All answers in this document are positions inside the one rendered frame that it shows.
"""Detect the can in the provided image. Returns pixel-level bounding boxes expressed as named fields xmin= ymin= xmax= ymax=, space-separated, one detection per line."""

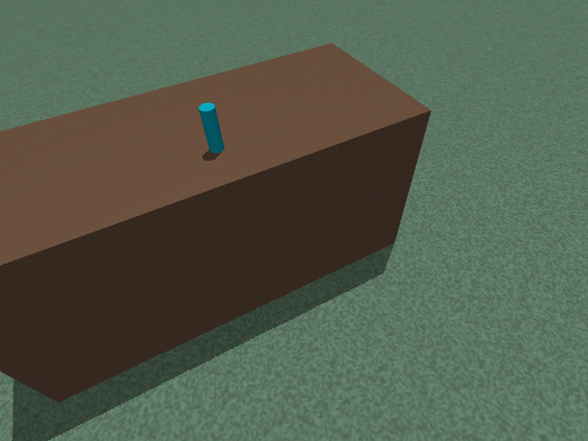
xmin=198 ymin=103 xmax=224 ymax=153

